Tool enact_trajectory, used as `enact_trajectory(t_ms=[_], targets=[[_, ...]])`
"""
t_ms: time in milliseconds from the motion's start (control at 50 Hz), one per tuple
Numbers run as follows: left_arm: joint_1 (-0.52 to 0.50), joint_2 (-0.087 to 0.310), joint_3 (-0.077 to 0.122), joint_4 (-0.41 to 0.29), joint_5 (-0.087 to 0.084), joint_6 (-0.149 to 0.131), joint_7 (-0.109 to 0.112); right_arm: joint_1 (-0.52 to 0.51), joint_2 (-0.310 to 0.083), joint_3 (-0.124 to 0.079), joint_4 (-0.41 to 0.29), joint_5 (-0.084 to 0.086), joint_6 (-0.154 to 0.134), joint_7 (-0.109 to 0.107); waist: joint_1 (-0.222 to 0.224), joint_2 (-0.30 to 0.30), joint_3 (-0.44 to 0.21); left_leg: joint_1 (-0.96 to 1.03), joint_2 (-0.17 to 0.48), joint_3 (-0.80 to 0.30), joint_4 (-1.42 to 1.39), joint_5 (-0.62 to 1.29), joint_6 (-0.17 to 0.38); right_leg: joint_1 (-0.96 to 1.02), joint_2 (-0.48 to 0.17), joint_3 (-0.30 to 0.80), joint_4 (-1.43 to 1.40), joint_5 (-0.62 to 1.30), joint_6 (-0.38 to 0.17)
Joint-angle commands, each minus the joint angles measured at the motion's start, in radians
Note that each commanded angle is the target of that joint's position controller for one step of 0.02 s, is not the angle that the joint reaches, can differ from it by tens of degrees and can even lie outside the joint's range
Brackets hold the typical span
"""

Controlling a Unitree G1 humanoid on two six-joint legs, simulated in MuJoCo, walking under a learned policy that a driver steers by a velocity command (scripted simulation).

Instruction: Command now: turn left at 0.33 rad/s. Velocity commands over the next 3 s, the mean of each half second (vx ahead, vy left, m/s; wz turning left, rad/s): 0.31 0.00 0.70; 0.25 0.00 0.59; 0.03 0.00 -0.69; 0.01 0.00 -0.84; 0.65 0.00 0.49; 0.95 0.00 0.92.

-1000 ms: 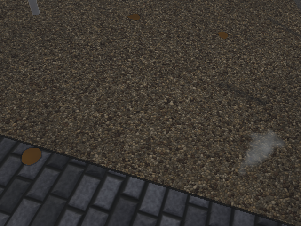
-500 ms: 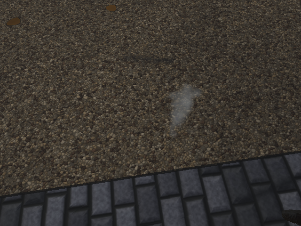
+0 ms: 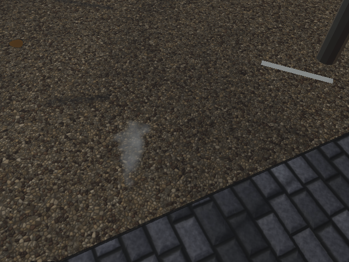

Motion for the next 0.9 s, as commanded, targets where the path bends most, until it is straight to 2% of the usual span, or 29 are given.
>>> enact_trajectory(t_ms=[20,80,120,140,160,180,200,220,240,260,380,400,440,480,500,520,540,580,600,620,640,660,680,700,720,740,780,840,900], targets=[[-0.016,0.090,0.035,-0.061,-0.023,-0.032,0.007,-0.025,-0.246,-0.072,-0.085,0.012,0.006,-0.014,0.013,0.217,-0.112,0.205,0.192,-0.357,-0.117,0.227,0.169,-0.053,0.038,-0.040,-0.139,0.021,-0.003],[0.017,0.091,0.041,-0.034,-0.029,-0.050,0.002,-0.039,-0.231,-0.080,-0.097,0.032,0.018,-0.025,0.033,0.225,-0.146,0.229,0.187,-0.407,-0.097,0.287,0.158,0.012,0.042,-0.023,-0.293,0.103,-0.029],[0.087,0.099,0.052,0.006,-0.028,-0.060,-0.006,-0.071,-0.214,-0.080,-0.113,0.046,0.030,-0.037,0.072,0.204,-0.180,0.132,0.143,-0.373,-0.052,0.249,0.105,0.193,0.010,-0.039,-0.477,0.297,-0.060],[0.116,0.134,0.063,0.017,-0.019,-0.058,-0.004,-0.056,-0.180,-0.072,-0.119,0.041,0.032,-0.041,0.068,0.150,-0.208,-0.004,0.098,-0.318,0.026,0.118,0.057,0.343,-0.097,0.017,-0.482,0.373,-0.101],[0.085,0.216,0.078,0.013,0.010,-0.049,-0.004,-0.037,-0.125,-0.057,-0.145,0.032,0.026,-0.039,0.029,-0.148,-0.153,-0.238,-0.040,-0.121,0.202,-0.197,-0.005,0.382,-0.293,0.232,-0.486,0.559,-0.228],[0.058,0.178,0.072,-0.004,0.045,-0.052,-0.007,0.003,-0.185,-0.074,-0.132,0.025,0.019,-0.036,0.042,-0.196,-0.143,-0.335,-0.022,-0.036,0.403,-0.404,-0.046,0.343,-0.435,0.327,-0.515,0.505,-0.335],[0.037,0.129,0.056,-0.014,0.035,-0.060,-0.004,0.009,-0.222,-0.084,-0.123,0.025,0.016,-0.029,0.039,-0.130,-0.108,-0.391,0.054,-0.021,0.517,-0.320,-0.048,0.331,-0.427,0.286,-0.547,0.256,-0.326],[0.036,0.107,0.049,-0.013,0.011,-0.071,0.004,-0.001,-0.214,-0.082,-0.118,0.026,0.017,-0.022,0.048,-0.121,-0.077,-0.452,0.074,0.000,0.560,-0.237,-0.049,0.352,-0.368,0.240,-0.580,0.040,-0.284],[0.047,0.114,0.048,-0.003,-0.012,-0.082,0.012,-0.009,-0.194,-0.077,-0.119,0.020,0.016,-0.016,0.059,-0.132,-0.044,-0.534,0.094,0.015,0.614,-0.177,-0.058,0.393,-0.349,0.220,-0.598,-0.028,-0.259],[0.077,0.111,0.043,0.010,-0.016,-0.091,0.017,-0.027,-0.175,-0.068,-0.124,0.019,0.009,-0.006,0.079,-0.117,-0.020,-0.599,0.121,0.030,0.666,-0.132,-0.065,0.422,-0.346,0.187,-0.606,-0.005,-0.248],[0.230,0.126,0.042,0.053,0.009,-0.128,-0.005,-0.108,-0.135,-0.041,-0.189,0.034,-0.033,0.029,0.146,-0.073,0.053,-0.726,0.178,0.083,0.711,0.029,-0.077,0.438,-0.327,-0.003,-0.657,0.121,-0.241],[0.302,0.131,0.037,0.096,0.053,-0.120,-0.022,-0.187,-0.144,-0.044,-0.186,-0.094,0.012,0.073,0.151,0.018,0.082,-0.680,0.132,0.138,0.715,0.003,-0.057,0.356,-0.322,-0.066,-0.683,0.128,-0.225],[0.291,0.125,0.036,0.102,0.046,-0.128,-0.026,-0.185,-0.127,-0.039,-0.197,-0.065,0.030,0.107,0.133,-0.071,0.107,-0.666,0.148,0.150,0.673,0.050,-0.034,0.322,-0.314,-0.140,-0.695,0.162,-0.207],[0.267,0.105,0.027,0.115,0.043,-0.136,-0.022,-0.212,-0.117,-0.030,-0.207,-0.050,0.027,0.122,0.108,-0.083,0.142,-0.635,0.171,0.174,0.588,0.087,-0.009,0.303,-0.321,-0.216,-0.700,0.271,-0.196],[0.212,0.139,0.040,0.090,-0.010,-0.128,-0.012,-0.179,-0.078,-0.015,-0.206,0.074,-0.018,0.091,0.105,-0.095,0.147,-0.638,0.205,0.134,0.500,0.122,-0.017,0.360,-0.317,-0.251,-0.655,0.416,-0.208],[0.212,0.155,0.045,0.097,-0.015,-0.117,-0.005,-0.218,-0.066,0.001,-0.219,0.070,-0.038,0.089,0.109,-0.065,0.143,-0.607,0.195,0.175,0.420,0.110,-0.012,0.378,-0.326,-0.288,-0.630,0.540,-0.200],[0.207,0.181,0.052,0.101,-0.008,-0.105,0.002,-0.241,-0.068,0.002,-0.231,0.046,-0.047,0.091,0.105,-0.047,0.132,-0.527,0.169,0.235,0.344,0.090,-0.003,0.363,-0.323,-0.330,-0.587,0.730,-0.187],[0.220,0.237,0.067,0.106,-0.013,-0.087,0.012,-0.166,-0.118,-0.022,-0.217,0.020,-0.040,0.087,0.054,-0.087,0.018,-0.264,0.054,0.343,0.287,0.043,0.019,0.340,-0.311,-0.379,-0.405,1.246,-0.164],[0.217,0.255,0.073,0.107,-0.027,-0.086,0.012,-0.043,-0.165,-0.046,-0.190,0.021,-0.033,0.082,-0.014,-0.112,-0.057,-0.079,0.000,0.348,0.256,0.042,0.052,0.304,-0.312,-0.382,-0.240,1.394,-0.154],[0.205,0.249,0.071,0.090,-0.043,-0.097,0.008,0.142,-0.246,-0.088,-0.151,0.021,-0.019,0.068,-0.111,-0.101,-0.159,0.211,-0.025,0.297,0.189,0.131,0.105,0.178,-0.295,-0.380,-0.019,1.309,-0.123],[0.253,0.150,0.044,0.072,-0.033,-0.118,-0.006,0.237,-0.297,-0.111,-0.116,0.034,0.000,0.038,-0.115,0.055,-0.200,0.492,0.035,0.140,0.120,0.272,0.152,-0.091,-0.208,-0.352,0.271,0.535,-0.057],[0.379,0.043,0.002,0.016,0.020,-0.139,-0.024,0.157,-0.432,-0.121,-0.184,0.014,0.001,0.020,0.028,0.327,-0.399,0.789,0.365,-0.444,0.134,0.487,0.384,-0.420,-0.027,-0.240,0.733,-0.208,-0.010],[0.294,0.162,0.015,0.008,0.012,-0.162,-0.028,0.183,-0.376,-0.110,-0.230,-0.007,-0.013,0.031,-0.089,0.129,-0.629,0.755,0.442,-0.675,-0.034,0.233,0.439,-0.413,-0.029,0.010,0.787,-0.144,-0.033],[0.140,0.190,0.023,-0.039,-0.024,-0.162,-0.018,0.142,-0.325,-0.095,-0.210,-0.007,-0.029,0.039,-0.082,0.060,-0.451,0.604,0.381,-0.557,-0.109,0.131,0.371,-0.443,-0.058,0.004,0.721,-0.030,-0.053],[0.126,0.173,0.019,-0.045,-0.021,-0.156,-0.001,0.077,-0.289,-0.086,-0.199,0.010,-0.041,0.038,-0.016,0.001,-0.258,0.405,0.319,-0.449,-0.136,0.112,0.319,-0.457,-0.088,-0.019,0.613,0.051,-0.058],[0.154,0.177,0.021,-0.020,-0.003,-0.144,0.012,0.011,-0.250,-0.075,-0.211,0.015,-0.046,0.032,0.032,-0.008,-0.200,0.270,0.279,-0.369,-0.136,0.185,0.292,-0.403,-0.123,-0.013,0.548,0.094,-0.054],[0.218,0.197,0.029,0.015,0.006,-0.113,0.011,-0.064,-0.227,-0.067,-0.217,-0.008,-0.044,0.024,0.092,0.029,-0.154,0.071,0.248,-0.243,-0.154,0.393,0.281,-0.269,-0.151,-0.025,0.488,0.132,-0.040],[0.238,0.131,0.010,0.046,0.019,-0.095,0.013,-0.043,-0.173,-0.038,-0.152,-0.010,-0.058,0.012,0.084,0.041,-0.176,-0.022,0.222,-0.069,-0.123,0.756,0.268,-0.214,-0.147,-0.097,0.413,0.220,-0.012],[0.209,0.084,-0.004,0.050,0.007,-0.089,0.009,-0.038,-0.119,-0.007,-0.088,-0.017,-0.056,0.002,0.073,0.086,-0.196,0.023,0.183,0.047,-0.133,0.737,0.203,-0.209,-0.159,-0.107,0.257,0.382,-0.012]])
Next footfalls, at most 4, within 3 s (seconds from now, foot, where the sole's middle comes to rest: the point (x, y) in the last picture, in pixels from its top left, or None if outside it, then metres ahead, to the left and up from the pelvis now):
0.14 right None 0.02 -0.13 -0.78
0.64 left None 0.25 0.26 -0.78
1.28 right None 0.45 0.15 -0.78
1.68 left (59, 258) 0.48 0.40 -0.78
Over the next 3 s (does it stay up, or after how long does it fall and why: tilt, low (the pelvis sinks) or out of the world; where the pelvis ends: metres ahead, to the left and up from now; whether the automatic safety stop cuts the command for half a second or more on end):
stays up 1.02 0.44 -0.03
